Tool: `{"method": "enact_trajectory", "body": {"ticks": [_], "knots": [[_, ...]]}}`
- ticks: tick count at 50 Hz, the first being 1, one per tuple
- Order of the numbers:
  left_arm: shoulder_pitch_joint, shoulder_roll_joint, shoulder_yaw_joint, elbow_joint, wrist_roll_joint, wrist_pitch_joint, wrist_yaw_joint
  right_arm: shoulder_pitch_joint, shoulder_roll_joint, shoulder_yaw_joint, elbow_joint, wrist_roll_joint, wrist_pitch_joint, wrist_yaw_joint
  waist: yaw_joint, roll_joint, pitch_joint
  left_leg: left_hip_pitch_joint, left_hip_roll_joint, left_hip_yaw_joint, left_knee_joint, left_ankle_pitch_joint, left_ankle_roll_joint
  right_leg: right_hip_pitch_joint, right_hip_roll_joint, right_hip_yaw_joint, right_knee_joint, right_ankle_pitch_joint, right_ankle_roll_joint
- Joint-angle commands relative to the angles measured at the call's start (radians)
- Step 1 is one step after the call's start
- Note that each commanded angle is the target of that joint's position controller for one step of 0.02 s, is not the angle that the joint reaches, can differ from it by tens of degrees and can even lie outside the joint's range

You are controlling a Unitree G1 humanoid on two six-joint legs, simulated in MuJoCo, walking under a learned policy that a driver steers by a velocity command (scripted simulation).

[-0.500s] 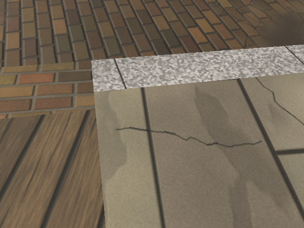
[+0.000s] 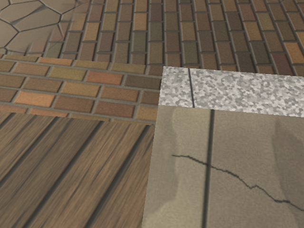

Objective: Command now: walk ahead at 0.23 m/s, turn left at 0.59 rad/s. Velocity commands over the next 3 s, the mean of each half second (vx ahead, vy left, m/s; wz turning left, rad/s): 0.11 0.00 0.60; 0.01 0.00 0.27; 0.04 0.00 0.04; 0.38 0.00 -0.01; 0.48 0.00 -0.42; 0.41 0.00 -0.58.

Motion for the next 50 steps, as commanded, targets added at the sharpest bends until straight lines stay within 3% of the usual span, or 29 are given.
{"method": "enact_trajectory", "body": {"ticks": [1, 4, 8, 12, 14, 15, 16, 17, 18, 19, 20, 21, 22, 24, 30, 34, 37, 38, 39, 40, 41, 42, 44, 47, 50], "knots": [[0.021, 0.1, 0.024, -0.022, 0.004, -0.007, -0.001, 0.076, -0.026, -0.015, -0.08, 0.004, 0.019, -0.001, -0.015, -0.123, -0.101, -0.103, 0.094, 0.012, -0.055, 0.048, -0.019, 0.159, -0.281, 0.174, -0.179, 0.534, -0.204], [0.009, 0.158, 0.045, -0.011, -0.005, 0.002, 0.013, 0.009, -0.02, -0.009, -0.141, -0.004, 0.03, 0.003, -0.014, -0.116, -0.116, -0.127, 0.111, 0.027, -0.212, 0.153, -0.025, 0.177, -0.312, 0.108, -0.207, 0.586, -0.23], [-0.025, 0.18, 0.05, -0.017, -0.021, 0.034, 0.026, -0.069, -0.041, -0.012, -0.184, -0.006, 0.033, 0.029, 0.004, -0.117, -0.14, -0.037, 0.102, 0.076, -0.411, 0.341, -0.008, 0.183, -0.29, -0.01, -0.196, 0.471, -0.194], [0.006, 0.212, 0.06, -0.004, -0.04, 0.059, 0.023, -0.156, -0.073, -0.026, -0.247, -0.01, 0.045, 0.053, 0.032, -0.134, -0.112, -0.017, 0.081, 0.11, -0.548, 0.282, 0.027, 0.242, -0.319, -0.023, -0.123, 0.346, -0.157], [0.006, 0.221, 0.064, -0.002, -0.054, 0.071, 0.024, -0.146, -0.079, -0.035, -0.262, -0.01, 0.046, 0.06, 0.017, -0.133, -0.111, 0.026, 0.055, 0.137, -0.661, 0.275, 0.056, 0.271, -0.324, -0.03, -0.041, 0.324, -0.124], [0.015, 0.207, 0.062, 0.002, -0.058, 0.076, 0.025, -0.111, -0.091, -0.045, -0.254, -0.013, 0.043, 0.056, -0.001, -0.112, -0.125, 0.104, 0.024, 0.153, -0.747, 0.335, 0.079, 0.259, -0.292, -0.058, 0.049, 0.31, -0.09], [0.073, 0.175, 0.055, 0.014, -0.043, 0.078, 0.022, -0.036, -0.156, -0.071, -0.239, -0.019, 0.039, 0.041, -0.02, -0.014, -0.166, 0.265, 0.035, 0.091, -0.814, 0.573, 0.121, 0.181, -0.22, -0.103, 0.229, 0.254, -0.031], [0.078, 0.119, 0.033, -0.03, 0.006, 0.073, 0.016, 0.02, -0.291, -0.101, -0.258, -0.034, 0.04, 0.017, -0.008, 0.248, -0.211, 0.502, 0.286, -0.267, -0.789, 1.027, 0.248, -0.133, -0.096, -0.155, 0.566, -0.224, 0.056], [0.066, 0.112, 0.023, -0.057, 0.007, 0.068, 0.01, 0.016, -0.283, -0.086, -0.285, -0.047, 0.029, 0.021, -0.016, 0.273, -0.339, 0.576, 0.428, -0.502, -0.832, 1.001, 0.43, -0.306, 0.004, 0.036, 0.811, -0.58, 0.078], [0.019, 0.162, 0.037, -0.06, -0.019, 0.072, 0.004, 0.002, -0.222, -0.07, -0.287, -0.039, 0.017, 0.033, -0.042, 0.135, -0.332, 0.538, 0.381, -0.427, -0.849, 0.932, 0.398, -0.33, -0.029, 0.13, 0.871, -0.526, 0.069], [0.001, 0.162, 0.039, -0.065, -0.03, 0.079, 0.007, -0.046, -0.19, -0.06, -0.286, -0.026, 0.01, 0.033, -0.015, 0.081, -0.269, 0.476, 0.322, -0.328, -0.845, 0.841, 0.332, -0.339, -0.049, 0.137, 0.847, -0.445, 0.056], [0.002, 0.152, 0.039, -0.053, -0.019, 0.085, 0.018, -0.087, -0.172, -0.056, -0.289, -0.014, 0.013, 0.03, 0.006, 0.016, -0.233, 0.413, 0.272, -0.276, -0.854, 0.746, 0.28, -0.328, -0.069, 0.143, 0.782, -0.377, 0.058], [0.0, 0.161, 0.043, -0.056, -0.01, 0.095, 0.026, -0.128, -0.161, -0.049, -0.298, -0.008, 0.02, 0.025, 0.027, 0.032, -0.214, 0.341, 0.241, -0.243, -0.869, 0.697, 0.256, -0.282, -0.074, 0.14, 0.723, -0.333, 0.062], [0.018, 0.138, 0.038, -0.055, -0.012, 0.106, 0.025, -0.153, -0.167, -0.05, -0.31, -0.026, 0.029, 0.019, 0.049, 0.069, -0.209, 0.258, 0.203, -0.224, -0.889, 0.675, 0.254, -0.201, -0.04, 0.118, 0.657, -0.284, 0.074], [0.001, 0.104, 0.024, -0.058, -0.017, 0.117, 0.028, -0.135, -0.163, -0.047, -0.304, -0.03, 0.038, -0.005, 0.014, 0.108, -0.218, 0.216, 0.193, -0.247, -0.892, 0.46, 0.248, -0.095, -0.023, 0.12, 0.42, -0.235, 0.089], [-0.005, 0.107, 0.027, -0.075, -0.021, 0.113, 0.015, -0.124, -0.148, -0.034, -0.291, -0.035, 0.046, 0.003, -0.006, 0.13, -0.183, 0.197, 0.196, -0.302, -0.883, 0.343, 0.235, -0.032, -0.019, 0.103, 0.304, -0.258, 0.065], [0.064, 0.083, 0.025, -0.061, -0.011, 0.101, 0.0, -0.127, -0.117, -0.018, -0.278, -0.024, 0.052, 0.002, 0.036, 0.108, -0.163, 0.145, 0.142, -0.279, -0.835, 0.284, 0.17, 0.134, -0.012, 0.067, 0.02, -0.093, 0.015], [0.084, 0.118, 0.029, -0.064, 0.01, 0.098, -0.001, -0.096, -0.09, -0.009, -0.271, -0.028, 0.048, 0.0, 0.027, 0.048, -0.16, 0.087, 0.092, -0.238, -0.771, 0.21, 0.113, 0.206, -0.099, 0.145, -0.032, -0.034, -0.019], [0.061, 0.196, 0.043, -0.073, 0.023, 0.099, 0.003, -0.053, -0.058, -0.002, -0.278, -0.04, 0.041, 0.004, -0.034, -0.153, -0.133, -0.001, -0.039, -0.088, -0.645, 0.063, 0.047, 0.208, -0.257, 0.323, -0.079, 0.057, -0.106], [0.032, 0.171, 0.037, -0.077, 0.034, 0.095, 0.003, -0.108, -0.1, -0.015, -0.298, -0.038, 0.031, 0.003, -0.011, -0.276, -0.095, 0.024, -0.043, -0.031, -0.573, -0.037, 0.011, 0.074, -0.363, 0.461, -0.159, 0.037, -0.216], [-0.019, 0.136, 0.026, -0.101, 0.031, 0.087, 0.007, -0.137, -0.142, -0.029, -0.293, -0.036, 0.03, 0.001, -0.002, -0.236, -0.073, 0.044, -0.017, -0.039, -0.477, -0.041, -0.006, 0.053, -0.353, 0.442, -0.171, 0.03, -0.226], [-0.029, 0.137, 0.028, -0.101, 0.017, 0.082, 0.012, -0.145, -0.137, -0.034, -0.282, -0.033, 0.034, 0.0, 0.001, -0.212, -0.069, 0.027, -0.017, -0.031, -0.431, -0.028, -0.018, 0.079, -0.32, 0.405, -0.154, 0.048, -0.207], [-0.019, 0.139, 0.027, -0.095, -0.006, 0.075, 0.018, -0.128, -0.098, -0.029, -0.263, -0.038, 0.048, -0.003, 0.007, -0.176, -0.072, -0.001, 0.011, -0.029, -0.373, -0.017, -0.048, 0.143, -0.291, 0.349, -0.115, 0.18, -0.189], [0.005, 0.118, 0.021, -0.081, -0.009, 0.087, 0.011, -0.117, -0.022, -0.003, -0.242, -0.025, 0.051, 0.0, 0.018, -0.176, -0.1, 0.083, 0.019, 0.033, -0.513, -0.008, -0.066, 0.189, -0.219, 0.242, -0.052, 0.357, -0.166], [0.031, 0.116, 0.017, -0.069, -0.025, 0.101, 0.007, -0.095, -0.026, -0.005, -0.215, -0.016, 0.052, 0.001, 0.01, -0.191, -0.123, 0.211, 0.003, 0.077, -0.812, 0.225, -0.054, 0.219, -0.187, 0.219, 0.0, 0.357, -0.136]]}}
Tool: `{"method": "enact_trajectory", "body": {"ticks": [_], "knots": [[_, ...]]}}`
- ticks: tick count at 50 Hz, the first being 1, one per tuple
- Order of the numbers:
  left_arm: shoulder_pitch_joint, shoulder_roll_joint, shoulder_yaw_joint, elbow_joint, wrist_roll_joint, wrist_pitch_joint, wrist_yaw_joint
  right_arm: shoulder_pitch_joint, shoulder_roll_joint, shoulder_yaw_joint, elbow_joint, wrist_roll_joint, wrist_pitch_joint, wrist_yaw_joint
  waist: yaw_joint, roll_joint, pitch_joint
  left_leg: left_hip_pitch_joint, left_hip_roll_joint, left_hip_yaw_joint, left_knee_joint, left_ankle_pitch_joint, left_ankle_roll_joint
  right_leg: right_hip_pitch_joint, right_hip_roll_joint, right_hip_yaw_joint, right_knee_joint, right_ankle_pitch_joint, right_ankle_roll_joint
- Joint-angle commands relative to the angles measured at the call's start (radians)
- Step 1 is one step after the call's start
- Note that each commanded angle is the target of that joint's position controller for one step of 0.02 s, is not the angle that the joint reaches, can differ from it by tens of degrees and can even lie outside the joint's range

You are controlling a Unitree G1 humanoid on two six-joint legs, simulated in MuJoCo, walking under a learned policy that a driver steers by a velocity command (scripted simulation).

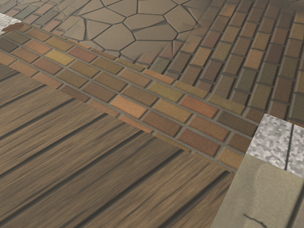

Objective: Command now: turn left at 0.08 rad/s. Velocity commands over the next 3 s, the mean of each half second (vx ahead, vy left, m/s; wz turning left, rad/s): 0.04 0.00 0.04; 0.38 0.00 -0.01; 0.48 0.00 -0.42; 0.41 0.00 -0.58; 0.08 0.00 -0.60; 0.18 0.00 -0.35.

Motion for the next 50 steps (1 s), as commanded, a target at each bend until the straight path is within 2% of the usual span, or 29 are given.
{"method": "enact_trajectory", "body": {"ticks": [1, 2, 3, 4, 5, 6, 8, 18, 20, 22, 23, 25, 26, 28, 29, 30, 31, 32, 33, 34, 35, 37, 39, 41, 43, 46, 48, 49, 50], "knots": [[-0.005, 0.14, 0.03, -0.05, -0.015, -0.008, 0.0, 0.0, -0.057, -0.012, -0.052, 0.0, -0.011, 0.0, -0.011, -0.169, -0.087, 0.111, -0.006, 0.027, -0.245, 0.236, 0.016, 0.098, -0.158, 0.158, -0.075, 0.447, -0.12], [0.013, 0.127, 0.024, -0.05, -0.003, -0.018, -0.005, -0.001, -0.096, -0.017, -0.064, -0.01, -0.01, -0.005, 0.001, -0.113, -0.112, 0.192, 0.049, -0.033, -0.22, 0.398, 0.036, 0.05, -0.142, 0.151, -0.068, 0.339, -0.076], [0.056, 0.132, 0.025, -0.048, 0.012, -0.033, -0.016, -0.006, -0.151, -0.031, -0.06, -0.01, -0.007, -0.009, 0.047, -0.009, -0.119, 0.221, 0.073, -0.052, -0.132, 0.468, 0.071, 0.004, -0.082, 0.097, -0.07, 0.233, -0.038], [0.021, 0.128, 0.022, -0.041, 0.014, -0.037, -0.019, 0.012, -0.115, -0.03, -0.048, -0.011, -0.008, -0.001, 0.01, 0.02, -0.122, 0.167, 0.052, -0.034, -0.122, 0.349, 0.088, 0.032, -0.046, 0.041, -0.058, 0.14, -0.006], [-0.023, 0.128, 0.021, -0.045, 0.012, -0.035, -0.02, 0.011, -0.082, -0.021, -0.047, -0.017, -0.01, 0.005, -0.008, 0.004, -0.087, 0.129, 0.046, -0.039, -0.142, 0.287, 0.087, 0.025, -0.038, 0.027, -0.042, 0.099, 0.007], [-0.043, 0.11, 0.017, -0.047, 0.01, -0.03, -0.017, 0.003, -0.073, -0.016, -0.042, -0.023, -0.014, 0.006, -0.005, 0.009, -0.062, 0.101, 0.046, -0.043, -0.156, 0.26, 0.082, 0.015, -0.037, 0.021, -0.037, 0.088, 0.008], [-0.038, 0.108, 0.016, -0.044, 0.01, -0.017, -0.01, -0.002, -0.073, -0.014, -0.04, -0.021, -0.025, 0.005, 0.002, 0.037, -0.022, 0.061, 0.043, -0.045, -0.165, 0.242, 0.078, 0.007, -0.034, 0.018, -0.029, 0.09, 0.006], [-0.009, 0.097, 0.019, 0.012, 0.005, -0.012, 0.008, 0.035, -0.05, 0.0, -0.015, -0.017, -0.043, -0.007, 0.001, 0.0, -0.001, 0.032, 0.03, -0.042, -0.164, 0.18, 0.078, 0.011, -0.032, 0.018, -0.024, 0.072, 0.02], [0.02, 0.101, 0.022, 0.036, -0.002, -0.009, 0.011, 0.074, -0.065, -0.007, 0.003, -0.011, -0.037, -0.01, -0.007, 0.008, -0.01, 0.032, 0.011, -0.036, -0.177, -0.086, 0.102, -0.015, 0.005, -0.021, 0.008, -0.144, 0.011], [0.011, 0.101, 0.025, 0.032, -0.011, -0.018, 0.015, 0.097, -0.091, -0.014, 0.003, -0.003, -0.038, -0.011, -0.02, 0.055, 0.069, -0.032, 0.053, -0.116, -0.246, -0.386, 0.153, -0.113, 0.022, -0.04, 0.067, -0.311, -0.008], [0.003, 0.092, 0.025, 0.024, -0.016, -0.032, 0.013, 0.116, -0.098, -0.015, 0.007, 0.002, -0.046, -0.01, -0.026, 0.093, 0.093, -0.035, 0.099, -0.189, -0.292, -0.455, 0.185, -0.152, 0.026, -0.05, 0.12, -0.304, -0.014], [0.009, 0.072, 0.025, 0.018, -0.026, -0.063, 0.002, 0.144, -0.124, -0.022, 0.026, 0.014, -0.064, -0.005, -0.021, 0.168, 0.102, -0.016, 0.208, -0.362, -0.375, -0.514, 0.254, -0.185, 0.029, -0.059, 0.231, -0.206, -0.038], [0.019, 0.076, 0.028, 0.021, -0.031, -0.076, -0.004, 0.13, -0.122, -0.021, 0.027, 0.019, -0.072, -0.004, -0.01, 0.172, 0.113, -0.039, 0.227, -0.39, -0.378, -0.49, 0.265, -0.165, 0.016, -0.04, 0.228, -0.196, -0.062], [0.136, 0.07, 0.031, 0.066, -0.037, -0.094, -0.015, 0.032, -0.09, -0.008, 0.006, 0.023, -0.075, 0.001, 0.065, 0.137, 0.105, -0.147, 0.16, -0.274, -0.301, -0.359, 0.211, 0.044, 0.008, -0.019, 0.044, -0.168, -0.106], [0.235, 0.123, 0.046, 0.106, -0.03, -0.1, -0.017, -0.033, -0.041, 0.006, -0.024, 0.021, -0.079, 0.001, 0.099, 0.035, 0.095, -0.226, 0.067, -0.131, -0.136, -0.24, 0.144, 0.135, -0.062, 0.112, -0.058, -0.218, -0.129], [0.33, 0.215, 0.07, 0.134, -0.025, -0.105, -0.021, -0.07, 0.007, 0.015, -0.062, 0.028, -0.096, -0.003, 0.106, -0.213, 0.084, -0.377, -0.062, 0.055, 0.188, -0.106, 0.069, 0.254, -0.22, 0.45, -0.237, -0.373, -0.211], [0.365, 0.257, 0.076, 0.122, -0.006, -0.111, -0.029, -0.094, -0.052, 0.001, -0.091, 0.046, -0.116, -0.01, 0.126, -0.315, 0.103, -0.556, -0.059, 0.0, 0.401, -0.229, 0.068, 0.319, -0.39, 0.76, -0.359, -0.312, -0.321], [0.318, 0.201, 0.06, 0.106, 0.001, -0.113, -0.025, -0.061, -0.08, -0.008, -0.072, 0.052, -0.13, -0.004, 0.082, -0.191, 0.114, -0.62, 0.0, -0.053, 0.528, -0.181, 0.091, 0.342, -0.396, 0.721, -0.324, -0.237, -0.316], [0.287, 0.168, 0.052, 0.089, -0.005, -0.111, -0.021, -0.026, -0.068, -0.006, -0.047, 0.043, -0.136, 0.006, 0.058, -0.132, 0.092, -0.642, 0.03, -0.04, 0.559, -0.089, 0.111, 0.368, -0.355, 0.61, -0.304, -0.182, -0.28], [0.262, 0.162, 0.048, 0.081, -0.009, -0.105, -0.019, -0.024, -0.056, -0.005, -0.036, 0.031, -0.138, 0.012, 0.047, -0.098, 0.079, -0.649, 0.058, -0.025, 0.542, -0.007, 0.123, 0.369, -0.327, 0.522, -0.311, -0.137, -0.246], [0.246, 0.136, 0.036, 0.076, -0.009, -0.097, -0.018, -0.037, -0.052, -0.007, -0.033, 0.017, -0.137, 0.019, 0.042, -0.082, 0.076, -0.622, 0.084, -0.015, 0.506, 0.062, 0.125, 0.347, -0.292, 0.438, -0.33, -0.06, -0.215], [0.267, 0.107, 0.025, 0.086, -0.009, -0.082, -0.014, -0.059, -0.029, -0.001, -0.037, 0.014, -0.134, 0.039, 0.047, -0.118, 0.073, -0.544, 0.084, 0.039, 0.4, 0.14, 0.106, 0.304, -0.233, 0.288, -0.359, 0.134, -0.191], [0.285, 0.113, 0.022, 0.092, -0.01, -0.071, -0.003, -0.119, 0.0, 0.01, -0.053, 0.013, -0.132, 0.048, 0.061, -0.106, 0.07, -0.485, 0.067, 0.078, 0.257, 0.217, 0.087, 0.278, -0.191, 0.183, -0.362, 0.24, -0.173], [0.295, 0.15, 0.027, 0.091, -0.012, -0.066, 0.007, -0.187, 0.022, 0.022, -0.073, 0.018, -0.135, 0.059, 0.077, -0.111, 0.076, -0.398, 0.043, 0.103, 0.105, 0.304, 0.073, 0.224, -0.175, 0.125, -0.369, 0.263, -0.164], [0.311, 0.18, 0.034, 0.094, -0.017, -0.066, 0.009, -0.228, 0.004, 0.021, -0.085, 0.025, -0.135, 0.067, 0.084, -0.132, 0.086, -0.313, 0.026, 0.114, 0.018, 0.351, 0.068, 0.184, -0.193, 0.114, -0.384, 0.236, -0.167], [0.306, 0.193, 0.041, 0.102, -0.032, -0.065, 0.007, -0.259, -0.04, 0.011, -0.103, 0.03, -0.135, 0.073, 0.061, -0.14, 0.115, -0.279, 0.027, 0.089, -0.055, 0.344, 0.102, 0.227, -0.244, 0.122, -0.37, 0.274, -0.154], [0.293, 0.21, 0.049, 0.102, -0.03, -0.059, 0.006, -0.211, -0.081, -0.007, -0.098, 0.025, -0.14, 0.069, 0.008, -0.142, 0.075, -0.164, -0.006, 0.096, -0.09, 0.301, 0.134, 0.259, -0.251, 0.124, -0.27, 0.53, -0.134], [0.278, 0.217, 0.051, 0.099, -0.027, -0.054, 0.006, -0.104, -0.112, -0.026, -0.07, 0.022, -0.14, 0.061, -0.058, -0.138, 0.002, -0.01, -0.033, 0.114, -0.109, 0.296, 0.159, 0.245, -0.222, 0.096, -0.133, 0.7, -0.116], [0.264, 0.205, 0.046, 0.086, -0.018, -0.052, 0.006, 0.07, -0.153, -0.048, -0.023, 0.021, -0.136, 0.049, -0.143, -0.125, -0.111, 0.244, -0.012, 0.096, -0.096, 0.299, 0.186, 0.136, -0.173, 0.066, 0.073, 0.711, -0.086]]}}
Over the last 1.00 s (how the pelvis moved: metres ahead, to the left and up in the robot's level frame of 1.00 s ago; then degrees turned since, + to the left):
0.13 0.01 0.00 23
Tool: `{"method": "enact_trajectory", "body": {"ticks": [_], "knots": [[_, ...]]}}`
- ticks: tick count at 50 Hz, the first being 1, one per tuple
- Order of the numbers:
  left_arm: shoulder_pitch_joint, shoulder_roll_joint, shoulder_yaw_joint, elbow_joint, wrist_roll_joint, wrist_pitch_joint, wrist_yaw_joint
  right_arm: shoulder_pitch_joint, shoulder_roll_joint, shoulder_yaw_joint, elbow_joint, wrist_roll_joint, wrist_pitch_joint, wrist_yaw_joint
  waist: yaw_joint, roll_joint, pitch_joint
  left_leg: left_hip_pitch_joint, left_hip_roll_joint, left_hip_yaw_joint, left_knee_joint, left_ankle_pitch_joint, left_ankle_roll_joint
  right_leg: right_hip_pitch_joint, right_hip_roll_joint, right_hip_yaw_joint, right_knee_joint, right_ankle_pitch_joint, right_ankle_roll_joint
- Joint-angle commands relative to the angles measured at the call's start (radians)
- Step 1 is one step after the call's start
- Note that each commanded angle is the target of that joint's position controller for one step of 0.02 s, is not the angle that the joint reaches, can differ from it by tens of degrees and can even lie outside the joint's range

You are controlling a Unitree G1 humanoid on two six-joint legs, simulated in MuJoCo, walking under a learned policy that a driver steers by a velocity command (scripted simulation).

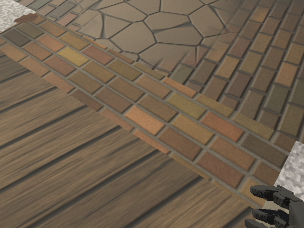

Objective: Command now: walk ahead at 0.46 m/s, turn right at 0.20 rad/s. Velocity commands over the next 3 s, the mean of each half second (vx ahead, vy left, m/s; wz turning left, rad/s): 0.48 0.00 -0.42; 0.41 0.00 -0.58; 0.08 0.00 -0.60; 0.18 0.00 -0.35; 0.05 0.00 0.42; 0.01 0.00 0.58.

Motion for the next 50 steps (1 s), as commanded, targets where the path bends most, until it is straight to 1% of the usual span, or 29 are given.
{"method": "enact_trajectory", "body": {"ticks": [1, 2, 3, 4, 5, 6, 8, 11, 13, 17, 22, 23, 25, 26, 27, 28, 29, 30, 31, 32, 33, 34, 35, 37, 40, 42, 46, 48, 50], "knots": [[-0.063, 0.108, 0.013, -0.105, 0.037, -0.009, 0.004, 0.463, -0.273, -0.105, 0.043, -0.019, 0.003, -0.039, -0.29, 0.055, -0.309, 0.775, 0.23, -0.268, 0.025, -0.078, 0.105, -0.468, -0.064, 0.016, 0.637, 0.499, -0.085], [0.082, -0.009, -0.016, -0.107, 0.0, -0.026, 0.0, 0.465, -0.297, -0.097, 0.054, -0.038, 0.001, -0.023, -0.2, 0.331, -0.457, 0.945, 0.426, -0.755, -0.185, -0.392, 0.23, -0.738, 0.081, 0.096, 0.929, -0.118, -0.051], [-0.008, 0.123, 0.019, -0.102, -0.033, -0.034, 0.0, 0.412, -0.192, -0.074, 0.051, -0.029, -0.003, -0.024, -0.22, 0.205, -0.309, 0.813, 0.39, -0.736, -0.266, -0.501, 0.178, -0.832, 0.026, 0.155, 1.03, -0.07, -0.056], [-0.109, 0.158, 0.034, -0.132, -0.042, -0.034, 0.002, 0.341, -0.153, -0.06, 0.057, -0.017, -0.006, -0.026, -0.204, 0.141, -0.161, 0.67, 0.364, -0.558, -0.271, -0.433, 0.139, -0.869, -0.019, 0.12, 1.025, 0.032, -0.065], [-0.148, 0.138, 0.033, -0.137, -0.029, -0.032, 0.008, 0.277, -0.131, -0.052, 0.061, -0.019, -0.011, -0.023, -0.168, 0.056, -0.102, 0.539, 0.322, -0.436, -0.289, -0.277, 0.121, -0.823, -0.062, 0.107, 0.991, 0.116, -0.062], [-0.15, 0.122, 0.037, -0.135, -0.013, -0.025, 0.01, 0.235, -0.109, -0.049, 0.069, -0.028, -0.017, -0.019, -0.134, 0.06, -0.068, 0.449, 0.279, -0.332, -0.315, -0.182, 0.111, -0.78, -0.089, 0.112, 0.944, 0.17, -0.058], [-0.11, 0.085, 0.038, -0.122, -0.017, 0.002, 0.006, 0.198, -0.084, -0.05, 0.092, -0.037, -0.034, -0.019, -0.093, 0.087, -0.056, 0.362, 0.24, -0.206, -0.371, -0.096, 0.11, -0.701, -0.113, 0.111, 0.914, 0.215, -0.052], [-0.159, 0.067, 0.041, -0.15, -0.009, 0.028, 0.009, 0.199, -0.105, -0.06, 0.132, -0.035, -0.049, -0.023, -0.081, 0.048, 0.006, 0.321, 0.244, -0.09, -0.412, 0.012, 0.122, -0.765, -0.116, 0.123, 0.864, 0.273, -0.039], [-0.213, 0.068, 0.042, -0.176, -0.004, 0.027, 0.006, 0.217, -0.121, -0.066, 0.154, -0.039, -0.046, -0.031, -0.091, 0.032, 0.031, 0.347, 0.244, -0.036, -0.421, 0.045, 0.125, -0.829, -0.112, 0.137, 0.779, 0.358, -0.029], [-0.341, 0.055, 0.03, -0.222, 0.001, 0.011, -0.024, 0.24, -0.161, -0.073, 0.177, -0.034, -0.031, -0.046, -0.135, 0.011, 0.056, 0.398, 0.23, 0.081, -0.425, 0.095, 0.104, -0.822, -0.097, 0.062, 0.533, 0.527, -0.032], [-0.497, 0.045, 0.018, -0.313, -0.002, 0.007, -0.058, 0.326, -0.199, -0.084, 0.219, -0.013, 0.005, -0.052, -0.195, 0.002, 0.095, 0.574, 0.278, 0.141, -0.364, 0.159, 0.086, -0.876, -0.083, -0.02, 0.372, 0.463, -0.07], [-0.507, 0.051, 0.02, -0.329, -0.003, 0.007, -0.064, 0.328, -0.207, -0.086, 0.224, -0.009, 0.014, -0.053, -0.191, 0.01, 0.091, 0.604, 0.284, 0.152, -0.334, 0.22, 0.077, -0.867, -0.071, -0.04, 0.354, 0.419, -0.083], [-0.476, 0.079, 0.034, -0.347, -0.003, 0.012, -0.069, 0.309, -0.238, -0.092, 0.219, -0.003, 0.028, -0.057, -0.152, 0.051, 0.036, 0.634, 0.284, 0.184, -0.216, 0.544, 0.054, -0.757, -0.01, -0.101, 0.341, 0.317, -0.12], [-0.407, 0.107, 0.05, -0.34, -0.004, 0.016, -0.068, 0.298, -0.254, -0.096, 0.214, 0.0, 0.036, -0.06, -0.107, 0.075, -0.017, 0.636, 0.277, 0.197, -0.102, 0.716, 0.042, -0.655, 0.034, -0.13, 0.345, 0.265, -0.144], [-0.272, 0.15, 0.076, -0.312, -0.007, 0.019, -0.062, 0.28, -0.261, -0.096, 0.209, 0.004, 0.044, -0.064, -0.027, 0.074, -0.09, 0.59, 0.252, 0.217, 0.085, 0.791, 0.021, -0.471, 0.084, -0.147, 0.302, 0.274, -0.177], [-0.095, 0.221, 0.113, -0.268, -0.007, 0.026, -0.045, 0.276, -0.242, -0.085, 0.198, 0.0, 0.042, -0.068, 0.061, 0.031, -0.181, 0.407, 0.212, 0.224, 0.351, 0.639, -0.022, -0.17, 0.084, -0.077, 0.252, 0.324, -0.221], [-0.063, 0.344, 0.138, -0.258, -0.01, 0.029, -0.026, 0.353, -0.097, -0.042, 0.145, -0.042, 0.023, -0.058, -0.024, -0.238, -0.252, -0.047, 0.054, 0.197, 0.734, -0.23, -0.088, 0.186, -0.18, 0.416, 0.212, 0.25, -0.367], [-0.058, 0.314, 0.12, -0.3, 0.0, 0.009, -0.033, 0.318, -0.114, -0.03, 0.122, -0.022, -0.023, -0.044, -0.015, -0.206, -0.439, -0.215, -0.062, -0.072, 0.923, -0.541, -0.094, 0.311, -0.32, 0.868, 0.02, 0.117, -0.491], [-0.079, 0.236, 0.098, -0.291, 0.011, -0.003, -0.039, 0.198, -0.185, -0.05, 0.09, 0.018, -0.047, -0.033, 0.021, -0.118, -0.332, -0.316, -0.002, -0.138, 0.925, -0.451, -0.069, 0.259, -0.293, 0.744, -0.022, 0.146, -0.42], [-0.129, 0.202, 0.087, -0.292, 0.006, -0.011, -0.039, 0.17, -0.174, -0.042, 0.078, 0.02, -0.059, -0.033, -0.017, -0.072, -0.213, -0.312, 0.041, -0.127, 0.842, -0.362, -0.05, 0.112, -0.251, 0.596, -0.018, 0.22, -0.379], [-0.207, 0.17, 0.077, -0.304, 0.004, -0.012, -0.038, 0.174, -0.169, -0.044, 0.091, -0.004, -0.06, -0.042, -0.07, -0.003, -0.141, -0.252, 0.082, -0.122, 0.747, -0.303, -0.052, -0.042, -0.206, 0.485, -0.02, 0.325, -0.343], [-0.258, 0.137, 0.065, -0.322, 0.012, -0.014, -0.034, 0.192, -0.184, -0.053, 0.1, -0.02, -0.049, -0.045, -0.106, -0.016, -0.113, -0.177, 0.108, -0.126, 0.683, -0.264, -0.058, -0.147, -0.171, 0.411, -0.038, 0.419, -0.325], [-0.277, 0.135, 0.063, -0.334, 0.018, -0.014, -0.032, 0.209, -0.184, -0.056, 0.1, -0.025, -0.034, -0.043, -0.128, -0.033, -0.102, -0.129, 0.114, -0.125, 0.652, -0.241, -0.069, -0.211, -0.153, 0.387, -0.06, 0.465, -0.324], [-0.268, 0.152, 0.068, -0.328, 0.01, -0.02, -0.023, 0.214, -0.159, -0.052, 0.099, -0.038, -0.013, -0.044, -0.139, -0.027, -0.086, -0.106, 0.109, -0.103, 0.578, -0.21, -0.104, -0.285, -0.134, 0.33, -0.078, 0.566, -0.333], [-0.234, 0.188, 0.077, -0.311, 0.01, -0.013, 0.001, 0.111, -0.129, -0.04, 0.066, -0.046, -0.001, -0.051, -0.118, -0.044, -0.032, -0.113, 0.071, -0.074, 0.381, -0.078, -0.146, -0.358, -0.084, 0.239, -0.061, 0.728, -0.301], [-0.217, 0.193, 0.079, -0.3, 0.005, 0.004, 0.013, 0.046, -0.105, -0.03, 0.053, -0.046, -0.004, -0.048, -0.096, -0.077, -0.04, -0.036, 0.019, -0.056, 0.212, 0.043, -0.149, -0.393, -0.027, 0.179, -0.007, 0.782, -0.248], [-0.169, 0.196, 0.083, -0.28, -0.002, 0.034, 0.027, -0.029, -0.123, -0.035, 0.03, -0.027, -0.002, -0.033, -0.062, -0.123, -0.076, 0.04, -0.048, -0.074, 0.042, 0.136, -0.138, -0.348, -0.039, 0.264, 0.07, 0.668, -0.195], [-0.184, 0.183, 0.082, -0.286, -0.001, 0.044, 0.035, -0.016, -0.155, -0.049, 0.03, -0.029, -0.007, -0.029, -0.08, -0.135, -0.086, 0.052, -0.05, -0.11, -0.018, 0.083, -0.117, -0.282, -0.059, 0.344, 0.142, 0.629, -0.182], [-0.241, 0.167, 0.079, -0.31, 0.0, 0.049, 0.042, 0.06, -0.176, -0.062, 0.047, -0.035, -0.018, -0.03, -0.128, -0.152, -0.107, 0.135, -0.035, -0.109, -0.095, 0.103, -0.082, -0.256, -0.042, 0.384, 0.248, 0.616, -0.152]]}}
Over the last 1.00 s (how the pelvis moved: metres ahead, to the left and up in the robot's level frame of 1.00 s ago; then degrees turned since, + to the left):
0.20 0.04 -0.02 -1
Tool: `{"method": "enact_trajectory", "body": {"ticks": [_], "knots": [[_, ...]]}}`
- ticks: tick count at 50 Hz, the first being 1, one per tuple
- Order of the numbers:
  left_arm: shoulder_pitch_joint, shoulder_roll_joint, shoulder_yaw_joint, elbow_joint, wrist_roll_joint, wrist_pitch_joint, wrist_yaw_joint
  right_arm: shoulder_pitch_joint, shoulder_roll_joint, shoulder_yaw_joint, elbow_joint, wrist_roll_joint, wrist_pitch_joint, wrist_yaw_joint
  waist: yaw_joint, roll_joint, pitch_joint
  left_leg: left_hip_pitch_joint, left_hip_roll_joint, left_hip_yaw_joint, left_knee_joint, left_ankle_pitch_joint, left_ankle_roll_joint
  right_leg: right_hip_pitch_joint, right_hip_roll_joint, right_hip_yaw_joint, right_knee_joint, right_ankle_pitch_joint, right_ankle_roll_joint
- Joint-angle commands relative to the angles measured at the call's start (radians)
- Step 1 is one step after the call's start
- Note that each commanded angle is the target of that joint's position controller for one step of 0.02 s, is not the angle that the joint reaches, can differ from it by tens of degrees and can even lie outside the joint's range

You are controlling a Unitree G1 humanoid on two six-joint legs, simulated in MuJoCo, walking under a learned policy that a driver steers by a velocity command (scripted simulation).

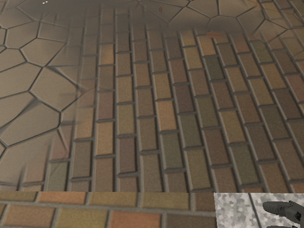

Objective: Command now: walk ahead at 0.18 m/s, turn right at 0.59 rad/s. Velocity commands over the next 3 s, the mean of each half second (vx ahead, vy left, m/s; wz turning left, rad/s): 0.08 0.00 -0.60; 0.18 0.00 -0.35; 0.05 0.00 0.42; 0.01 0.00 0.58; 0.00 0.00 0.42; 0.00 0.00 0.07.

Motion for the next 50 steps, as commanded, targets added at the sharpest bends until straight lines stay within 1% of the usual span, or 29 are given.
{"method": "enact_trajectory", "body": {"ticks": [1, 2, 3, 4, 5, 6, 7, 9, 11, 15, 20, 23, 24, 25, 26, 27, 28, 29, 30, 32, 34, 37, 42, 44, 46, 47, 48, 49, 50], "knots": [[-0.082, 0.092, 0.022, -0.096, 0.003, -0.004, 0.009, 0.109, -0.159, -0.058, -0.042, -0.017, -0.028, -0.008, -0.115, -0.147, -0.171, 0.305, 0.058, -0.011, -0.105, 0.168, 0.068, -0.016, -0.146, 0.169, 0.181, 0.479, -0.025], [-0.057, 0.032, 0.001, -0.121, 0.024, -0.006, 0.008, 0.184, -0.208, -0.064, -0.047, -0.032, -0.024, -0.019, -0.122, 0.018, -0.29, 0.563, 0.266, -0.186, -0.045, 0.541, 0.134, -0.168, -0.057, 0.065, 0.445, 0.09, 0.027], [0.156, 0.033, -0.005, -0.119, 0.003, -0.005, 0.001, 0.203, -0.222, -0.066, -0.029, -0.043, -0.004, -0.016, -0.022, 0.295, -0.416, 0.782, 0.496, -0.542, -0.063, 0.582, 0.339, -0.403, 0.029, 0.017, 0.668, -0.393, 0.072], [0.196, 0.147, 0.018, -0.068, 0.0, 0.008, -0.001, 0.151, -0.154, -0.056, -0.056, -0.008, 0.012, -0.015, -0.028, 0.172, -0.382, 0.707, 0.485, -0.553, -0.082, 0.31, 0.343, -0.45, -0.065, 0.023, 0.791, -0.315, 0.11], [0.08, 0.194, 0.035, -0.075, -0.004, 0.026, 0.001, 0.116, -0.094, -0.039, -0.077, 0.0, 0.027, -0.022, -0.067, 0.09, -0.267, 0.61, 0.407, -0.384, -0.097, 0.17, 0.294, -0.486, -0.093, -0.025, 0.828, -0.234, 0.135], [0.025, 0.188, 0.038, -0.082, -0.003, 0.045, 0.008, 0.081, -0.08, -0.03, -0.079, -0.005, 0.044, -0.025, -0.063, 0.035, -0.211, 0.51, 0.348, -0.292, -0.126, 0.046, 0.26, -0.482, -0.119, -0.054, 0.815, -0.175, 0.148], [-0.01, 0.178, 0.039, -0.1, 0.0, 0.059, 0.013, 0.05, -0.084, -0.028, -0.076, -0.004, 0.055, -0.028, -0.057, 0.045, -0.143, 0.407, 0.315, -0.232, -0.159, -0.022, 0.255, -0.473, -0.143, -0.069, 0.789, -0.137, 0.153], [-0.006, 0.115, 0.025, -0.109, -0.002, 0.07, 0.01, 0.038, -0.112, -0.036, -0.062, -0.019, 0.061, -0.036, -0.045, 0.088, -0.095, 0.279, 0.249, -0.097, -0.217, -0.026, 0.249, -0.389, -0.146, -0.131, 0.716, -0.079, 0.152], [-0.024, 0.086, 0.015, -0.122, 0.003, 0.066, 0.011, 0.053, -0.12, -0.042, -0.047, -0.017, 0.061, -0.041, -0.059, 0.095, -0.114, 0.313, 0.266, -0.052, -0.228, 0.035, 0.278, -0.384, -0.159, -0.151, 0.637, -0.063, 0.152], [-0.089, 0.08, 0.006, -0.152, 0.01, 0.06, -0.001, 0.048, -0.153, -0.055, -0.032, -0.006, 0.074, -0.045, -0.078, 0.081, -0.154, 0.358, 0.317, -0.002, -0.235, 0.024, 0.298, -0.339, -0.201, -0.164, 0.48, 0.0, 0.137], [-0.117, 0.095, 0.01, -0.17, 0.007, 0.064, -0.025, 0.051, -0.189, -0.068, -0.011, 0.01, 0.091, -0.033, -0.086, 0.105, -0.131, 0.358, 0.336, 0.062, -0.222, -0.055, 0.269, -0.234, -0.19, -0.222, 0.283, 0.015, 0.096], [-0.056, 0.099, 0.022, -0.149, 0.01, 0.064, -0.036, 0.054, -0.186, -0.069, 0.01, 0.033, 0.101, -0.032, -0.043, 0.088, -0.136, 0.337, 0.317, 0.121, -0.115, -0.096, 0.191, -0.086, -0.145, -0.265, 0.035, 0.132, 0.035], [-0.021, 0.13, 0.036, -0.139, 0.014, 0.063, -0.03, 0.1, -0.152, -0.062, 0.033, 0.033, 0.106, -0.029, -0.038, 0.027, -0.122, 0.262, 0.273, 0.17, -0.014, -0.182, 0.119, 0.002, -0.152, -0.207, -0.065, 0.218, -0.005], [0.001, 0.24, 0.064, -0.151, 0.017, 0.061, -0.012, 0.121, -0.087, -0.045, 0.018, -0.002, 0.106, -0.021, -0.07, -0.259, -0.107, 0.028, 0.145, 0.282, 0.284, -0.46, 0.009, 0.129, -0.384, 0.122, -0.144, 0.498, -0.1], [-0.027, 0.3, 0.07, -0.182, 0.044, 0.045, -0.015, 0.025, -0.112, -0.051, -0.04, -0.014, 0.099, -0.031, -0.034, -0.344, -0.087, -0.154, 0.025, 0.165, 0.496, -0.669, -0.03, 0.057, -0.52, 0.341, -0.184, 0.533, -0.274], [-0.045, 0.247, 0.057, -0.182, 0.056, 0.022, -0.021, -0.019, -0.147, -0.065, -0.041, -0.003, 0.098, -0.036, -0.017, -0.233, -0.099, -0.163, 0.04, 0.065, 0.617, -0.632, -0.018, 0.038, -0.48, 0.281, -0.197, 0.492, -0.27], [-0.069, 0.216, 0.049, -0.173, 0.04, 0.006, -0.021, 0.015, -0.15, -0.07, -0.031, 0.011, 0.098, -0.035, -0.049, -0.201, -0.107, -0.178, 0.058, 0.039, 0.623, -0.524, -0.001, 0.048, -0.422, 0.217, -0.202, 0.318, -0.211], [-0.085, 0.181, 0.041, -0.17, 0.016, 0.0, -0.019, 0.045, -0.152, -0.076, -0.004, 0.009, 0.095, -0.035, -0.06, -0.157, -0.115, -0.186, 0.074, 0.032, 0.604, -0.444, 0.005, 0.063, -0.38, 0.195, -0.216, 0.098, -0.165], [-0.089, 0.162, 0.031, -0.167, 0.003, -0.002, -0.017, 0.046, -0.157, -0.079, -0.001, 0.003, 0.09, -0.032, -0.06, -0.171, -0.1, -0.2, 0.075, 0.035, 0.591, -0.378, 0.002, 0.059, -0.363, 0.202, -0.245, -0.043, -0.155], [-0.076, 0.146, 0.02, -0.167, 0.014, -0.008, -0.01, 0.034, -0.147, -0.079, -0.005, 0.013, 0.071, -0.018, -0.064, -0.197, -0.073, -0.188, 0.06, 0.039, 0.542, -0.29, 0.001, 0.05, -0.337, 0.217, -0.292, -0.129, -0.153], [-0.047, 0.152, 0.022, -0.161, 0.02, -0.018, -0.004, 0.006, -0.141, -0.077, -0.005, 0.017, 0.05, -0.011, -0.049, -0.188, -0.062, -0.174, 0.045, 0.037, 0.415, -0.24, -0.001, 0.078, -0.326, 0.207, -0.302, -0.079, -0.149], [-0.019, 0.176, 0.032, -0.145, 0.011, -0.024, 0.002, -0.027, -0.113, -0.065, -0.003, 0.016, 0.026, 0.001, -0.032, -0.199, -0.049, -0.094, 0.021, 0.036, 0.229, -0.214, -0.01, 0.062, -0.302, 0.185, -0.287, -0.021, -0.148], [-0.002, 0.15, 0.016, -0.11, 0.024, -0.023, -0.014, -0.029, -0.089, -0.039, 0.007, 0.012, 0.014, 0.021, -0.004, -0.198, -0.037, 0.06, 0.034, 0.074, 0.093, -0.211, -0.001, 0.016, -0.316, 0.131, -0.232, 0.212, -0.148], [-0.021, 0.147, 0.01, -0.103, 0.026, -0.019, -0.019, -0.002, -0.103, -0.036, 0.009, 0.013, 0.013, 0.024, -0.021, -0.191, -0.055, 0.126, 0.033, 0.085, 0.065, -0.212, 0.024, 0.013, -0.332, 0.128, -0.187, 0.353, -0.14], [-0.052, 0.123, -0.001, -0.099, 0.024, -0.015, -0.018, 0.06, -0.101, -0.034, 0.03, 0.006, 0.014, 0.026, -0.064, -0.154, -0.078, 0.256, 0.022, 0.097, -0.045, -0.103, 0.052, -0.013, -0.304, 0.096, -0.128, 0.361, -0.098], [-0.042, 0.102, -0.009, -0.091, 0.032, -0.018, -0.016, 0.079, -0.112, -0.034, 0.035, -0.002, 0.016, 0.023, -0.073, -0.128, -0.088, 0.327, 0.048, 0.06, -0.081, -0.007, 0.068, -0.031, -0.272, 0.071, -0.093, 0.337, -0.06], [-0.021, 0.076, -0.017, -0.089, 0.053, -0.024, -0.012, 0.102, -0.162, -0.04, 0.029, -0.006, 0.018, 0.016, -0.062, -0.042, -0.119, 0.411, 0.147, -0.055, -0.072, 0.243, 0.102, -0.064, -0.202, 0.0, 0.014, 0.268, -0.005], [0.039, 0.06, -0.02, -0.099, 0.067, -0.03, -0.005, 0.098, -0.219, -0.05, 0.033, -0.002, 0.03, 0.012, -0.007, 0.126, -0.152, 0.502, 0.219, -0.167, -0.043, 0.36, 0.207, -0.168, -0.105, -0.091, 0.108, 0.103, 0.06], [0.024, 0.081, -0.017, -0.099, 0.067, -0.029, 0.007, 0.114, -0.176, -0.043, 0.031, 0.013, 0.043, 0.009, -0.044, 0.176, -0.168, 0.516, 0.28, -0.287, -0.082, 0.253, 0.298, -0.225, -0.106, -0.119, 0.179, -0.046, 0.106]]}}
Over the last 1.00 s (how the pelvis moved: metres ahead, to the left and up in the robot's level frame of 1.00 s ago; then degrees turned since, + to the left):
0.52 -0.11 0.01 -32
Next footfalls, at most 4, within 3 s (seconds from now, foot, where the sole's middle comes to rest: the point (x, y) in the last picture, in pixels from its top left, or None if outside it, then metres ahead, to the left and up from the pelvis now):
0.02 left None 0.20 0.12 -0.77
0.48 right None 0.08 -0.12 -0.77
0.94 left None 0.28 0.03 -0.77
1.36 right None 0.23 -0.20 -0.77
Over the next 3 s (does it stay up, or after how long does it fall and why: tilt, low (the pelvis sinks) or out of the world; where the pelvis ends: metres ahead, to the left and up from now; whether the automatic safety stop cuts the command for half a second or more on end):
stays up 0.21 -0.03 0.00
